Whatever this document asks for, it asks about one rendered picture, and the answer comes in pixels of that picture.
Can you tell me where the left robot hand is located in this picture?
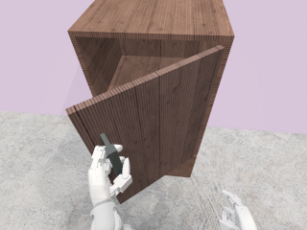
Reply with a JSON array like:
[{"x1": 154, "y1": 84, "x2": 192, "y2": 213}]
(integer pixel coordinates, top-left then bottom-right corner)
[{"x1": 87, "y1": 144, "x2": 132, "y2": 208}]

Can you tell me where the cupboard door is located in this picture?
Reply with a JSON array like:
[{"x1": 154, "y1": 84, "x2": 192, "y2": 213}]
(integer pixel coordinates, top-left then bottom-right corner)
[{"x1": 65, "y1": 45, "x2": 224, "y2": 204}]

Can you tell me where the robot left forearm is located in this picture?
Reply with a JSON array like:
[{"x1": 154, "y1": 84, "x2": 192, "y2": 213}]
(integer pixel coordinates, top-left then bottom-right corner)
[{"x1": 90, "y1": 201, "x2": 125, "y2": 230}]

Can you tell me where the right robot hand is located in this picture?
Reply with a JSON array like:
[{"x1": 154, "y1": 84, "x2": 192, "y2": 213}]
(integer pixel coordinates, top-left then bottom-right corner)
[{"x1": 219, "y1": 190, "x2": 258, "y2": 230}]

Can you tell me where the handle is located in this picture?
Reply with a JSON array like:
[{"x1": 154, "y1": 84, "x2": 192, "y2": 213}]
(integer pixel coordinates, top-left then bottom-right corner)
[{"x1": 100, "y1": 133, "x2": 123, "y2": 176}]

